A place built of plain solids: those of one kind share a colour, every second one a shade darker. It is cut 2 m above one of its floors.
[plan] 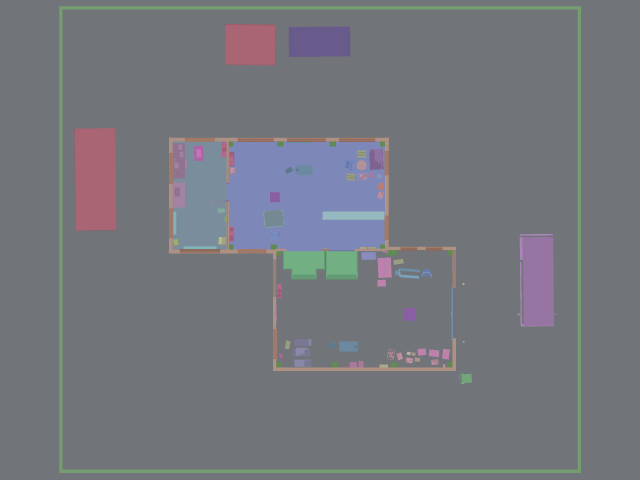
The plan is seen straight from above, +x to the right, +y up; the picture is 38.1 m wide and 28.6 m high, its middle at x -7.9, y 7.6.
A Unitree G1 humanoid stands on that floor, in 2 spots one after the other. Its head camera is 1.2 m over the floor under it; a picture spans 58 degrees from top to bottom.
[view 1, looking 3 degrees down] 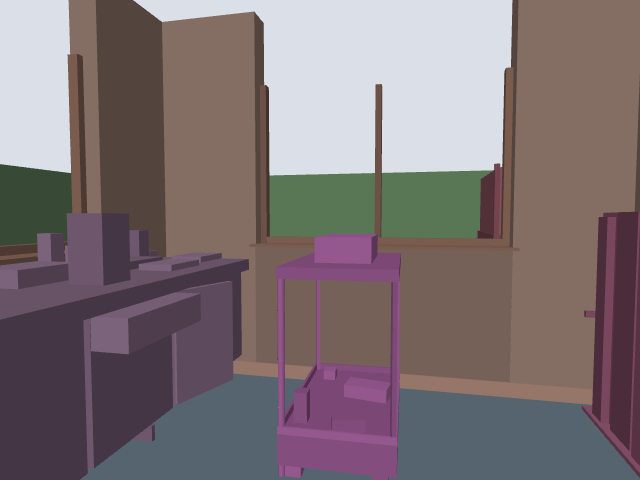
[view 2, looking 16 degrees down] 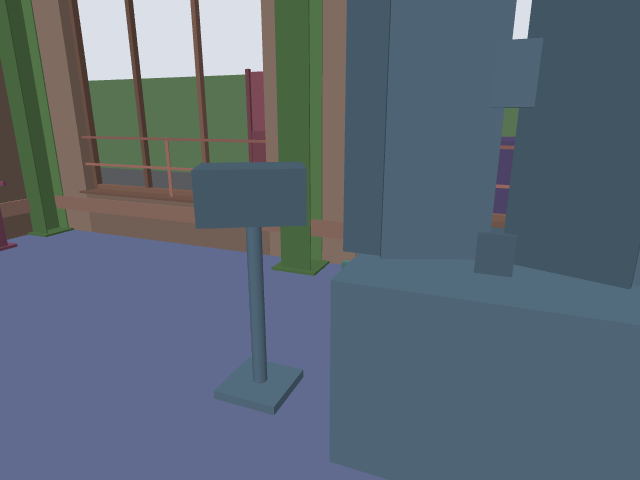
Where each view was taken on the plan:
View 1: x -14.75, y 10.45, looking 103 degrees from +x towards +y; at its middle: lab_trolley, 2.13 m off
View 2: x -8.85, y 10.25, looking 112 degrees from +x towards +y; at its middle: steel_column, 3.62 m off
